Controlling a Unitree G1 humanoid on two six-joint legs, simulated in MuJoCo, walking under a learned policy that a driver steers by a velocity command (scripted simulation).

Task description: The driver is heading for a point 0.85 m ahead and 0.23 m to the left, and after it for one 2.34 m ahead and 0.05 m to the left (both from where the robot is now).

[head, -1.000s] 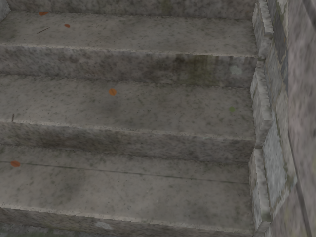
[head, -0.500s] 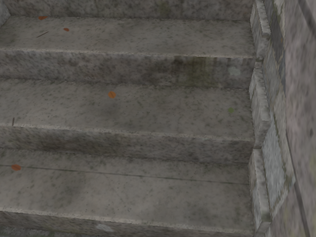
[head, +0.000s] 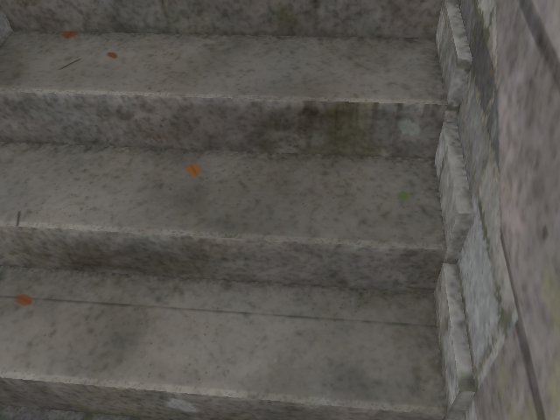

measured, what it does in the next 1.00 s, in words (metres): stands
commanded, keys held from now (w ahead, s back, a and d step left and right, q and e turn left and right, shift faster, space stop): w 1.00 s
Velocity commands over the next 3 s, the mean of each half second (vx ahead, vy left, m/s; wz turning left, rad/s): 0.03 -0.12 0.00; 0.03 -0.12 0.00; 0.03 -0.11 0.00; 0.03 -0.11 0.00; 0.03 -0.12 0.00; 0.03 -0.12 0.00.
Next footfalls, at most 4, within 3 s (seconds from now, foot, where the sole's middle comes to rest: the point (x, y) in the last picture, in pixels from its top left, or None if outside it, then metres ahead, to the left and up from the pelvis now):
none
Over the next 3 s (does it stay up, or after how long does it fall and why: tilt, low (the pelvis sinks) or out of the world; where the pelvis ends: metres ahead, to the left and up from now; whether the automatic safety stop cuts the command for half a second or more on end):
stays up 0.01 0.01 0.00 its command is cut before an obstacle from the start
